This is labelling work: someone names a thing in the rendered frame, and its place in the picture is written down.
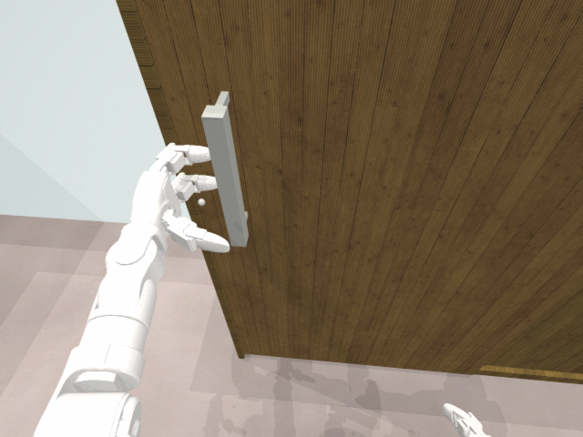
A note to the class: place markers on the handle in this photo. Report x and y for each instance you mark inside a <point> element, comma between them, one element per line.
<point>216,123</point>

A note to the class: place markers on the left robot forearm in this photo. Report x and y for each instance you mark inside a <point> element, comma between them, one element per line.
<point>109,356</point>

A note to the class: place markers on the wardrobe door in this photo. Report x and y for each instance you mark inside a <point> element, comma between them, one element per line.
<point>412,169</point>
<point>553,343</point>

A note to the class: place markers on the left robot upper arm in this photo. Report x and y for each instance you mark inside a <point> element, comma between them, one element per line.
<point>98,414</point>

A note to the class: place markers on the right robot hand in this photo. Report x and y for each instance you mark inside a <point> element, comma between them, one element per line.
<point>466,424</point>

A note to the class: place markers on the left robot hand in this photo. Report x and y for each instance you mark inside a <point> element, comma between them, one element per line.
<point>155,194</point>

